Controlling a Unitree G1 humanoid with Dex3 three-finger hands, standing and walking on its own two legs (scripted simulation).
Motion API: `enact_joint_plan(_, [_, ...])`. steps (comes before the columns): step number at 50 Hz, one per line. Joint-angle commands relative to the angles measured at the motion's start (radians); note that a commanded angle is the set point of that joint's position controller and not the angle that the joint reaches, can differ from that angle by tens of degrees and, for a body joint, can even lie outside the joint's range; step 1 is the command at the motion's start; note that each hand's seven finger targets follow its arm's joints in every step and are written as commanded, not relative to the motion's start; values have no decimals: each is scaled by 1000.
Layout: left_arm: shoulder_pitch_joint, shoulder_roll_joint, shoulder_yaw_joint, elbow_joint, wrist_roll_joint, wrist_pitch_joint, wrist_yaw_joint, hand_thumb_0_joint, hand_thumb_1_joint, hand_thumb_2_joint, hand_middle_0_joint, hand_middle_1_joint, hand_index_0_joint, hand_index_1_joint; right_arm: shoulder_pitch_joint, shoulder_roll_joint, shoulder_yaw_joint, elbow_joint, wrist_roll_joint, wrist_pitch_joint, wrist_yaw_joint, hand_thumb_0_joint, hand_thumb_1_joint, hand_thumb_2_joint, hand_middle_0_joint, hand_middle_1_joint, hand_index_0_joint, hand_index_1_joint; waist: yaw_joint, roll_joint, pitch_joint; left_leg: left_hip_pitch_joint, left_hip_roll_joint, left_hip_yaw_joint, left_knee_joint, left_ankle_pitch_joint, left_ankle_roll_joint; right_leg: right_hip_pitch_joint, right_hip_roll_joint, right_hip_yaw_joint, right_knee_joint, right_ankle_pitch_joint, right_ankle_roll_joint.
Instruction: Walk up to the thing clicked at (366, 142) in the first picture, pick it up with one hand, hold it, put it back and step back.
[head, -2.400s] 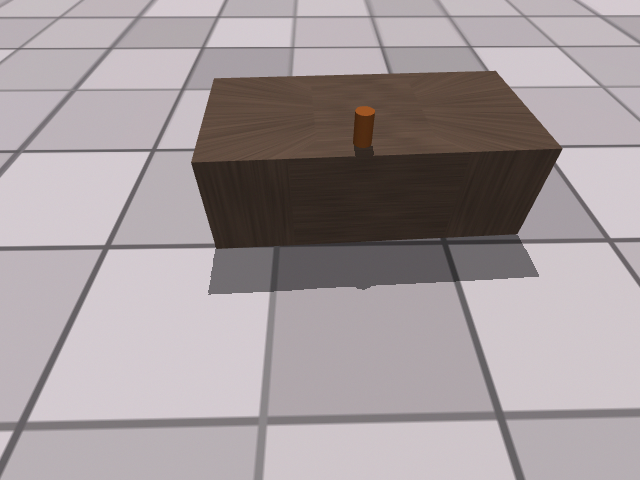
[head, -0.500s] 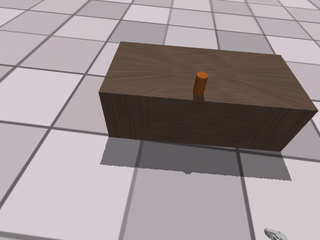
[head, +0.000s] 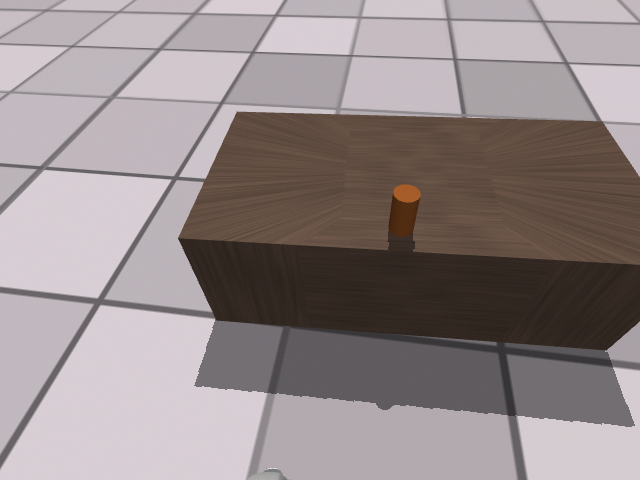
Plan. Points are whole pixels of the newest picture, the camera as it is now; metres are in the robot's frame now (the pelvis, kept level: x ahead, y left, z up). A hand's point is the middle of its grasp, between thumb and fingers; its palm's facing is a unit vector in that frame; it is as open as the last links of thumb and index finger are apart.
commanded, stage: walk up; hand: right
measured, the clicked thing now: (403, 211) +0.82 -0.16 -0.26
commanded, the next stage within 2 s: none
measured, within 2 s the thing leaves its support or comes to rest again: neither
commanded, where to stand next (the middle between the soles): +0.43 -0.03 m, yaw +0 degrees
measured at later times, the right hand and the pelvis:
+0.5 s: hand (573, 454) +0.21 -0.32 -0.14, palm faces +0.00 +0.92 -0.39, open 7.4 cm; pelvis +0.19 -0.03 -0.01, yaw -2 degrees
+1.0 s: hand (511, 316) +0.44 -0.30 -0.14, palm faces -0.07 +0.92 -0.39, open 7.4 cm; pelvis +0.33 -0.03 -0.02, yaw +1 degrees
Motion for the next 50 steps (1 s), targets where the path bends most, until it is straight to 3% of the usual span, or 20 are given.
enact_joint_plan(1, [6, 276, 78, -89, -4, -16, 11, 0, 900, 900, -200, -300, -200, -300, -45, -156, -60, -97, 1, -33, -2, 0, -900, -900, 200, 300, 200, 300, 14, -189, -44, 80, -2, 47, -179, 107, 11, 18, -220, 165, -188, 214, -180])
enact_joint_plan(5, [-19, 240, 50, -106, -8, 0, 11, 0, 900, 900, -200, -300, -200, -300, 93, -192, -86, -54, -2, -47, -18, 0, -900, -900, 200, 300, 200, 300, -85, -49, -99, 443, -59, 83, -307, 137, 42, -158, -152, 85, 77, 208, -124])
enact_joint_plan(6, [9, 185, 30, -114, -14, 2, 14, 0, 900, 900, -200, -300, -200, -300, 190, -257, -109, -37, -15, -53, -30, 0, -900, -900, 200, 300, 200, 300, -133, 126, -154, 584, 55, -113, -397, -48, 99, -280, -79, 31, 355, 176, -83])
enact_joint_plan(7, [31, 131, 23, -124, -18, 6, 12, 0, 900, 900, -200, -300, -200, -300, 238, -345, -127, -62, -25, -58, -43, 0, -900, -900, 200, 300, 200, 300, -134, 251, -165, 680, 332, -616, -538, -223, 190, -515, 63, 63, 576, -217, -25])
enact_joint_plan(8, [17, 255, 49, -104, -13, 17, 29, 0, 900, 900, -200, -300, -200, -300, 202, -372, -134, -81, 17, -55, -43, 0, -900, -900, 200, 300, 200, 300, -137, 113, -157, 589, 421, -744, -597, -288, 291, -514, 18, 181, 664, -261, -33])
enact_joint_plan(14, [64, 209, 49, -20, -11, 22, 2, 0, 900, 900, -200, -300, -200, -300, 41, -250, -83, -111, 10, -64, -42, 0, -900, -900, 200, 300, 200, 300, -35, 113, -9, 262, 232, -177, -568, 115, 222, -334, -75, 153, 456, -62, 14])
enact_joint_plan(21, [-79, 192, 62, -41, -2, 15, -28, 0, 900, 900, -200, -300, -200, -300, 38, -283, -95, -125, 2, -58, -27, 0, -900, -900, 200, 300, 200, 300, -64, 133, -3, 203, 190, -108, -578, -116, 198, -212, -43, 61, 150, 67, 13])
enact_joint_plan(24, [9, 195, 73, -3, 2, -2, -17, 0, 900, 900, -200, -300, -200, -300, 5, -259, -83, -136, 5, -41, -26, 0, -900, -900, 200, 300, 200, 300, 8, 56, -62, 147, 166, -57, -386, -17, 156, 17, 7, 20, 33, 95, 0])
enact_joint_plan(25, [75, 226, 87, 20, 4, -11, -7, 0, 900, 900, -200, -300, -200, -300, 31, -209, -63, -135, 2, -37, -28, 0, -900, -900, 200, 300, 200, 300, 37, -53, -104, 87, 112, -3, -220, 23, 129, 158, 23, 39, -5, 43, -9])
enact_joint_plan(26, [170, 296, 113, 32, 10, -20, 7, 0, 900, 900, -200, -300, -200, -300, 56, -139, -39, -147, 5, -38, -29, 0, -900, -900, 200, 300, 200, 300, 85, -290, -135, -49, 20, 76, 101, -6, 82, 271, -134, 293, -149, -156, -53])
enact_joint_plan(27, [152, 381, 119, -2, 5, -27, 18, 0, 900, 900, -200, -300, -200, -300, 53, -129, -29, -162, 11, -32, -33, 0, -900, -900, 200, 300, 200, 300, 73, -359, -101, -253, -84, 53, 254, -200, 34, 279, -371, 728, -319, -276, -172])
enact_joint_plan(28, [96, 377, 111, -17, -6, -20, 16, 0, 900, 900, -200, -300, -200, -300, 8, -219, -55, -140, -1, -23, -45, 0, -900, -900, 200, 300, 200, 300, 58, -218, -49, -226, 0, -66, 318, -212, 29, 162, -426, 765, -297, -263, -257])
enact_joint_plan(33, [-21, 280, 78, -45, -17, -19, 25, 0, 900, 900, -200, -300, -200, -300, 106, -207, -58, -49, 9, -15, -23, 0, -900, -900, 200, 300, 200, 300, -22, -212, -19, -72, 45, -53, 133, -21, 7, 0, -222, 296, -240, 48, -187])
enact_joint_plan(39, [-18, 285, 76, -73, -9, -22, 25, 0, 900, 900, -200, -300, -200, -300, 9, -170, -60, -75, -7, -8, -4, 0, -900, -900, 200, 300, 200, 300, -1, -196, 3, 8, 39, 0, -104, 87, -8, -45, -236, 233, -249, 17, -189])
enact_joint_plan(43, [-31, 273, 52, -62, -14, -3, 39, 0, 900, 900, -200, -300, -200, -300, -8, -128, -49, -66, 1, -15, -19, 0, -900, -900, 200, 300, 200, 300, -21, -163, -46, 181, -24, 55, -258, 177, 17, -55, -208, 149, -61, 384, -146])
enact_joint_plan(45, [-41, 222, 25, -66, -22, 6, 45, 0, 900, 900, -200, -300, -200, -300, 72, -167, -62, -33, -4, -21, -34, 0, -900, -900, 200, 300, 200, 300, -71, -64, -93, 369, -39, 37, -338, 223, 50, -134, -156, 107, 121, 346, -89])
enact_joint_plan(46, [-15, 169, 6, -74, -26, 7, 47, 0, 900, 900, -200, -300, -200, -300, 135, -242, -84, -23, -11, -24, -47, 0, -900, -900, 200, 300, 200, 300, -93, 127, -154, 464, 117, -171, -419, 239, 93, -206, -81, 54, 327, 189, -35])
enact_joint_plan(47, [32, 125, -5, -70, -33, 19, 50, 0, 900, 900, -200, -300, -200, -300, 113, -306, -94, -51, -10, -24, -53, 0, -900, -900, 200, 300, 200, 300, -68, 207, -147, 497, 307, -488, -516, 195, 183, -357, 49, 60, 443, -220, 7])
enact_joint_plan(48, [29, 220, 19, -29, -23, 39, 65, 0, 900, 900, -200, -300, -200, -300, 101, -330, -103, -50, 18, -17, -50, 0, -900, -900, 200, 300, 200, 300, -81, 138, -141, 414, 362, -547, -539, 94, 257, -330, 8, 125, 549, -307, -8])
enact_joint_plan(50, [22, 233, 23, -5, -20, 46, 66, 0, 900, 900, -200, -300, -200, -300, 23, -271, -88, -68, 17, -9, -57, 0, -900, -900, 200, 300, 200, 300, -50, 86, -66, 330, 294, -404, -539, 84, 243, -339, -23, 170, 561, -258, -12])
